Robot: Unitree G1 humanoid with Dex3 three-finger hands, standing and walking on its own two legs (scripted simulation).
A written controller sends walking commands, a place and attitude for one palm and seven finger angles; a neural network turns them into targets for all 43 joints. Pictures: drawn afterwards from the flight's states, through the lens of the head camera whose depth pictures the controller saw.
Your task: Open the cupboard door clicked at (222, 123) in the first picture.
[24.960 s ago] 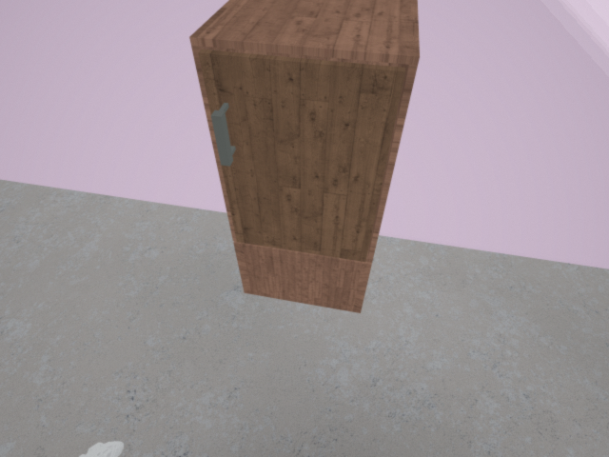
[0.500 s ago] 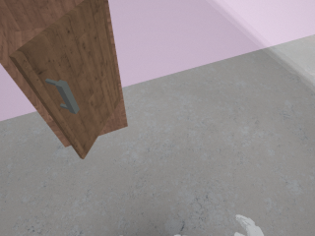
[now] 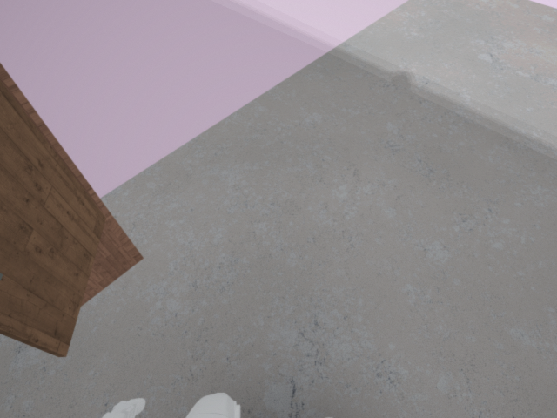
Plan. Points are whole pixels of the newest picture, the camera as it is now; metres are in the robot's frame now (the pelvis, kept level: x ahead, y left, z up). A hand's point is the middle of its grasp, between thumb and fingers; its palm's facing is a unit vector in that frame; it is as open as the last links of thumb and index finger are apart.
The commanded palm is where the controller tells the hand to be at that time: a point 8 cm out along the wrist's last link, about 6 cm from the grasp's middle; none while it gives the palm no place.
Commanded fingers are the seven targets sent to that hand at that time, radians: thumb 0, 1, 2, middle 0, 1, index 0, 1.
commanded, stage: walk to a spot facing it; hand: left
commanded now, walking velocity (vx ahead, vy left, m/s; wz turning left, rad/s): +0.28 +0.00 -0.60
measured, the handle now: out of the picture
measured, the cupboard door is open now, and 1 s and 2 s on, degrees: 47 47 47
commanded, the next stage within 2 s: turn to face it in 1.44 s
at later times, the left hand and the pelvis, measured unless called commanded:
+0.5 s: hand (243, 308) +0.32 +0.09 -0.17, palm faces -0.38 -0.90 -0.23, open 7.4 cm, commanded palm none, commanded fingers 0.00 0.90 0.90 -0.20 -0.30 -0.20 -0.30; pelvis +0.12 -0.06 -0.02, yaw -19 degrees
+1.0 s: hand (279, 298) +0.34 +0.02 -0.17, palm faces -0.34 -0.92 -0.17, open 7.3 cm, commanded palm none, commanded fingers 0.00 0.90 0.90 -0.20 -0.30 -0.20 -0.30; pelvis +0.33 -0.16 +0.00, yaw -27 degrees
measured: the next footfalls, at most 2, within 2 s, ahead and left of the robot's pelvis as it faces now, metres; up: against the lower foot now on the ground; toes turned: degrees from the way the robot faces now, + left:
left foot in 0.12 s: +0.07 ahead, +0.14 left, +0.00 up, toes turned -2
right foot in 0.50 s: +0.20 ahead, -0.18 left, +0.00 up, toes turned -26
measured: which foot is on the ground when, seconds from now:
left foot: up 0.00-0.10, down 0.12-0.50, up 0.52-1.00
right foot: down 0.00-0.12, up 0.14-0.48, down 0.50-1.00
